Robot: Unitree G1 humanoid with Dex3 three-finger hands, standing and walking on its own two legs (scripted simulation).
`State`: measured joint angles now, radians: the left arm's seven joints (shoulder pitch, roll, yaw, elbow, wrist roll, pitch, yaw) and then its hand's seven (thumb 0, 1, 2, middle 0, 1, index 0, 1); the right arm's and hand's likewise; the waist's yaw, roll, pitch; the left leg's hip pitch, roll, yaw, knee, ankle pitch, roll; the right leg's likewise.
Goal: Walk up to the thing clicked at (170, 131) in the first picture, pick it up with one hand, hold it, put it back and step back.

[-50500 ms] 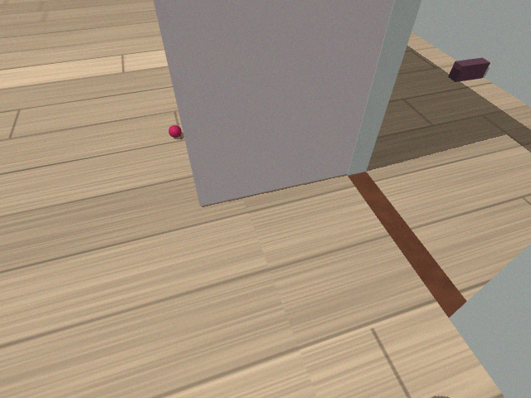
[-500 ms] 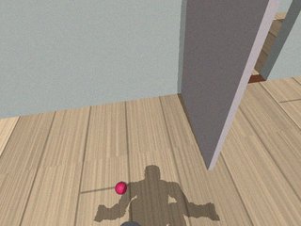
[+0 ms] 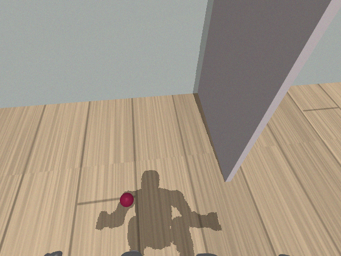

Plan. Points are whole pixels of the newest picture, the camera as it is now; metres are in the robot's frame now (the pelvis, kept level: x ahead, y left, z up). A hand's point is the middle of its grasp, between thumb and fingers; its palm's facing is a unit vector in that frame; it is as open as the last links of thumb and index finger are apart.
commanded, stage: stand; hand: left
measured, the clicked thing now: (126, 199) +0.49 +0.23 -0.71
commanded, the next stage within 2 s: rise first in 1.96 s
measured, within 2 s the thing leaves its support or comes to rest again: neither
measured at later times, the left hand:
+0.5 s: hand out of the picture +0.11 +0.25 -0.12, palm faces -0.01 -0.93 -0.36, open 7.3 cm
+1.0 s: hand out of the picture +0.09 +0.26 -0.12, palm faces -0.01 -0.94 -0.34, open 7.3 cm
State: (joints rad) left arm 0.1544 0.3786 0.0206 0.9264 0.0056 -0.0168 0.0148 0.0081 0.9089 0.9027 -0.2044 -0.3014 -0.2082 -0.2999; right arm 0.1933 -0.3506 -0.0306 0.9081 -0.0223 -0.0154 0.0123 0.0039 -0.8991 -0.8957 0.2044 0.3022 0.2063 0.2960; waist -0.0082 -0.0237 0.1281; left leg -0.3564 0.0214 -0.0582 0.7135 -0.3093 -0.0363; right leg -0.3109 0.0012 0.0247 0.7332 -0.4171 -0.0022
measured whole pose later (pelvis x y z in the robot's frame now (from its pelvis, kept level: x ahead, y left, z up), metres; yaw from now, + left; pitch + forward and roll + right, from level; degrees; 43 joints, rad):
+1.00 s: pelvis +0.02 +0.00 +0.03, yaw +0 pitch -3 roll +0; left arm 0.10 0.35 0.02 1.15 0.01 -0.01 -0.01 0.01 0.91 0.90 -0.20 -0.30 -0.21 -0.30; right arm 0.07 -0.35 0.00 1.14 -0.01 -0.01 0.01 0.00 -0.90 -0.90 0.20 0.30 0.20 0.30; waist 0.01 0.00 0.06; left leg -0.15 0.03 -0.06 0.35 -0.15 -0.04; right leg -0.11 0.00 0.03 0.35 -0.19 0.01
